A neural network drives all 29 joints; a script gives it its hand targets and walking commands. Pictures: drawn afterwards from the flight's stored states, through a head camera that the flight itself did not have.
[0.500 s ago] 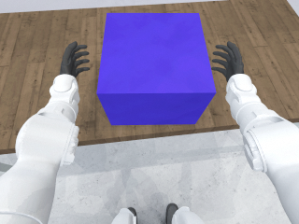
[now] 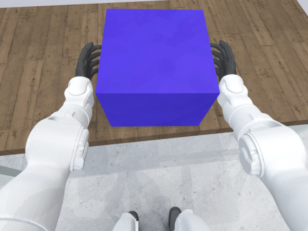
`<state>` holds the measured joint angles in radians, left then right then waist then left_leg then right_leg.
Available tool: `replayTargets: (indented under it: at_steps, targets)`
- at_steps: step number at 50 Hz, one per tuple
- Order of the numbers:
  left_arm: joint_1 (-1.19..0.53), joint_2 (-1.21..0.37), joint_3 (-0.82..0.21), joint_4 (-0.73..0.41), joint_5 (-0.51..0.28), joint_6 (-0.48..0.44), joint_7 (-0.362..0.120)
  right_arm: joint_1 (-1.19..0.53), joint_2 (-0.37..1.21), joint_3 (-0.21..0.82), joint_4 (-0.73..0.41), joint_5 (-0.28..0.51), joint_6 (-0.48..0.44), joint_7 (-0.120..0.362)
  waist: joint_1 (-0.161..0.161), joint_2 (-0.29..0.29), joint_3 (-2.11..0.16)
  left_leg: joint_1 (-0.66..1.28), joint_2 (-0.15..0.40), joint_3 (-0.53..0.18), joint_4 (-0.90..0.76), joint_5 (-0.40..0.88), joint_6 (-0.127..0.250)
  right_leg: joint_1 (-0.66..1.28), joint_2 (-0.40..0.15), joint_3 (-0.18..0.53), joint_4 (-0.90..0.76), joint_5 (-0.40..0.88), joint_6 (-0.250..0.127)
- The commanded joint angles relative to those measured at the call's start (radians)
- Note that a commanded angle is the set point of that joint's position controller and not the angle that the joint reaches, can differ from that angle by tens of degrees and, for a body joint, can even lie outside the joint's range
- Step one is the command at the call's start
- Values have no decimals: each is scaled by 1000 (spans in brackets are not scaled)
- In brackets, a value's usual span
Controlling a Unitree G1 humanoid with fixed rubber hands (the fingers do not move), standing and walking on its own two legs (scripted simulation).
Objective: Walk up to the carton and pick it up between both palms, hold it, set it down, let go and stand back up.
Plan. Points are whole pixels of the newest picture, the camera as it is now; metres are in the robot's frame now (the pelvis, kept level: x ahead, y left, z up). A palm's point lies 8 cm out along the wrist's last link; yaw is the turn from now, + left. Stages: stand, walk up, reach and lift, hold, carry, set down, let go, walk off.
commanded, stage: reach and lift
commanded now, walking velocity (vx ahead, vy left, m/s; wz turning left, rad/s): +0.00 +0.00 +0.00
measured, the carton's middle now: (155, 70) +0.53 +0.01 +0.01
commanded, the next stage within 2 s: none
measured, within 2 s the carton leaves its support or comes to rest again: neither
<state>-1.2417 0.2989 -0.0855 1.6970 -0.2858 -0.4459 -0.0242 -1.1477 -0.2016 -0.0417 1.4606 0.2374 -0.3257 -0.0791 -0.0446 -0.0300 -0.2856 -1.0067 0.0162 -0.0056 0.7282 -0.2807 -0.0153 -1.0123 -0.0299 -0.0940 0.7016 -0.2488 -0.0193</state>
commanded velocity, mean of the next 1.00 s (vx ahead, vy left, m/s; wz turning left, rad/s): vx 0.00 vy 0.00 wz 0.00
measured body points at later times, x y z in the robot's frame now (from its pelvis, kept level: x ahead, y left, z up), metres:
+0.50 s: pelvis +0.01 +0.01 +0.02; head +0.15 +0.02 +0.45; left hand +0.51 +0.19 +0.06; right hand +0.49 -0.17 +0.06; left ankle +0.01 +0.12 -0.70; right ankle +0.02 -0.11 -0.70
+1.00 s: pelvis +0.04 +0.01 +0.04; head +0.17 +0.01 +0.47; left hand +0.50 +0.19 +0.05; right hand +0.48 -0.17 +0.06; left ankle +0.01 +0.12 -0.70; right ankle +0.02 -0.11 -0.70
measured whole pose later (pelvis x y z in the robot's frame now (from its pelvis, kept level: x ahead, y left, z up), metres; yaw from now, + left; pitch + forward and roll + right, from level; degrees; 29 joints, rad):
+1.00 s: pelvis +0.04 +0.01 +0.04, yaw -1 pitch +21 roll -1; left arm -1.01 0.21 0.47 1.48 0.17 -0.48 -0.01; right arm -0.88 -0.01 -0.67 1.14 -0.42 -0.41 -0.03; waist -0.02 0.00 -0.09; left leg -0.59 0.01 0.02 0.44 -0.22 0.00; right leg -0.60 -0.02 -0.08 0.40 -0.18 0.00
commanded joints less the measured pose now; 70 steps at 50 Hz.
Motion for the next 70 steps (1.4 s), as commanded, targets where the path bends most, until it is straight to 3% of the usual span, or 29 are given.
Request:
replayTargets:
  at_steps: [1,5,8,15,19,21,22,24,26,28,31,36,38,50,56,61,63,64,69,70]
  targets:
    - [-435,91,44,-150,48,-36,27,-386,-65,-67,-168,-89,-30,2,8,74,-702,273,-26,62,-39,375,-52,583,15,64,-2,378,31]
    - [-384,46,79,-159,72,-36,37,-364,-31,-52,-164,-73,-22,24,52,106,-683,348,-17,59,-40,456,-62,564,18,51,-15,389,15]
    - [-393,54,100,-172,88,-53,39,-358,-31,-74,-175,-98,-34,30,57,101,-703,366,-10,60,-45,488,-62,584,19,51,-23,414,14]
    - [-392,-2,136,-143,120,-54,16,-369,18,-112,-174,-167,-49,34,33,45,-623,381,-7,51,-57,502,-57,603,18,48,-47,462,25]
    - [-382,-113,205,-187,210,-72,-10,-339,140,-207,-215,-300,-70,67,22,59,-632,456,-7,56,-75,551,-63,616,17,22,-72,484,20]
    - [-378,-156,267,-182,287,-66,-33,-325,199,-277,-205,-391,-74,87,30,76,-561,472,-10,70,-106,508,-60,631,13,21,-102,464,14]
    - [-378,-204,294,-176,325,-63,-50,-311,264,-308,-194,-447,-72,101,19,60,-519,484,-10,69,-121,491,-56,653,10,18,-119,462,16]
    - [-356,-385,304,-159,403,-74,-95,-288,461,-346,-184,-564,-89,150,23,94,-466,538,-4,72,-151,496,-55,654,12,2,-147,465,16]
    - [-299,-463,324,-131,470,-81,-112,-247,528,-395,-186,-662,-103,188,19,116,-437,601,8,64,-177,505,-54,640,10,-7,-179,456,9]
    - [-246,-473,366,-125,499,-80,-114,-212,559,-390,-204,-693,-102,201,43,99,-431,581,8,71,-187,515,-40,678,8,-2,-185,472,12]
    - [-233,-461,396,-151,507,-80,-113,-172,596,-397,-209,-726,-87,207,52,64,-418,516,11,88,-226,472,-23,763,-2,8,-197,490,27]
    - [-213,-493,396,-192,516,-67,-111,-144,614,-409,-217,-770,-85,205,32,56,-403,543,16,79,-250,500,-23,787,-1,6,-213,500,34]
    - [-199,-481,412,-191,523,-67,-114,-123,636,-402,-210,-781,-77,202,34,18,-377,509,13,85,-256,493,-10,831,-5,14,-205,545,40]
    - [-152,-528,420,-255,558,-43,-109,-76,699,-383,-217,-764,-89,192,43,67,-368,550,11,85,-269,554,-6,862,-10,13,-215,614,43]
    - [-138,-534,438,-265,579,-29,-109,-60,697,-391,-220,-781,-81,190,34,38,-341,497,5,92,-294,508,-4,919,-12,10,-215,617,46]
    - [-149,-538,430,-278,572,-29,-107,-63,701,-376,-223,-759,-87,188,44,45,-361,528,8,85,-286,542,4,892,-8,8,-227,614,43]
    - [-147,-549,430,-274,576,-23,-106,-62,688,-382,-209,-767,-89,189,29,47,-366,573,10,85,-281,560,-5,854,0,-1,-239,587,41]
    - [-153,-553,425,-282,578,-22,-102,-71,686,-382,-220,-757,-92,191,45,65,-376,578,12,85,-280,555,-9,844,0,-7,-240,568,35]
    - [-144,-569,416,-278,573,-29,-97,-66,701,-362,-232,-754,-101,188,56,65,-409,574,15,88,-263,598,-4,834,1,-3,-234,597,32]
    - [-138,-568,406,-271,578,-27,-95,-66,692,-371,-224,-759,-104,187,43,72,-397,585,16,82,-268,595,-8,816,2,-1,-236,591,32]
